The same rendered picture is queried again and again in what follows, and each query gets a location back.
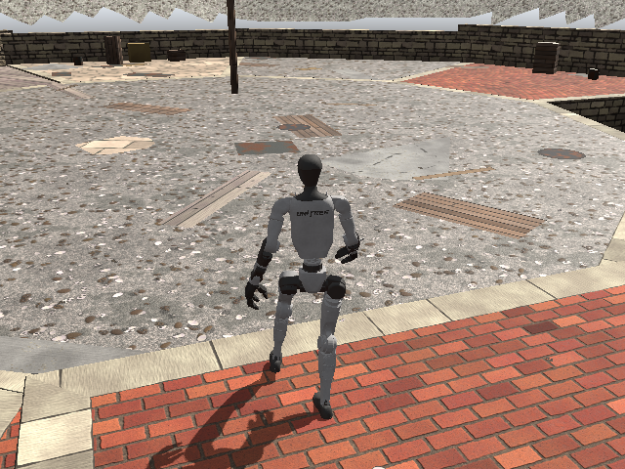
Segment robot right hand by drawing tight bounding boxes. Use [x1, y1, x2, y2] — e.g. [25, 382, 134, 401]
[335, 245, 357, 264]

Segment right robot forearm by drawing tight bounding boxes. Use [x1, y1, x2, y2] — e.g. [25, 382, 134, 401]
[346, 232, 360, 255]

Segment humanoid robot head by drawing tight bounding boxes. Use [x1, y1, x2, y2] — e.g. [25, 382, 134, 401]
[294, 154, 328, 201]

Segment robot left hand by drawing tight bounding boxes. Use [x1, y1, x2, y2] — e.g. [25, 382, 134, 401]
[245, 281, 268, 310]

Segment left robot forearm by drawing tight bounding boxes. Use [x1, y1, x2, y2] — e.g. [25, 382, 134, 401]
[249, 238, 272, 285]

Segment left robot thigh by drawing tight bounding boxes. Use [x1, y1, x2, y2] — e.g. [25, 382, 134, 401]
[278, 271, 300, 320]

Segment right robot upper arm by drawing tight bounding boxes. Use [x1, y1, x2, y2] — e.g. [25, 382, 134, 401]
[330, 195, 358, 246]

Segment left robot upper arm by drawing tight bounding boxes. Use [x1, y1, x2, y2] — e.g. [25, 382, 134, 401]
[264, 197, 291, 253]

